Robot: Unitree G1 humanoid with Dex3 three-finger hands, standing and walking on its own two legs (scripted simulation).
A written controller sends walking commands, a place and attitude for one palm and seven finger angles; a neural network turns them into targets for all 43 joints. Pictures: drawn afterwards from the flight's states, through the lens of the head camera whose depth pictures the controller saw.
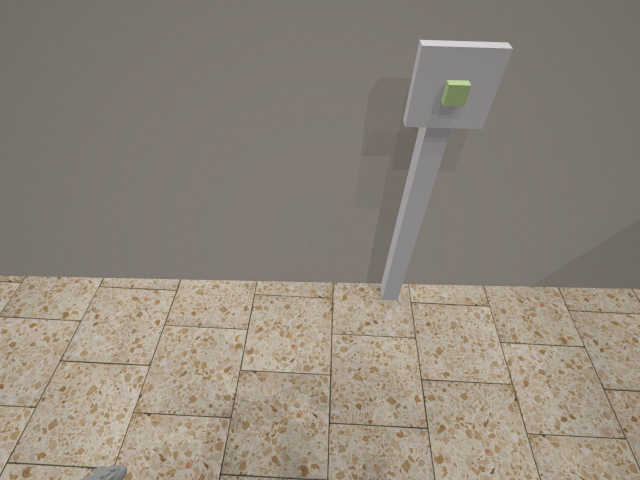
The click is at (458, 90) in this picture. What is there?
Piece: button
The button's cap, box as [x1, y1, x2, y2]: [441, 80, 470, 105]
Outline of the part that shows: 447,80 441,100 443,105 464,105 470,88 469,82 462,80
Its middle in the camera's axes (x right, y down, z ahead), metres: +0.28 -0.31 +0.82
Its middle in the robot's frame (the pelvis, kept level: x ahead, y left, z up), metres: +0.84 -0.24 +0.09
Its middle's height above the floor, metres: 0.86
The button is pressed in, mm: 0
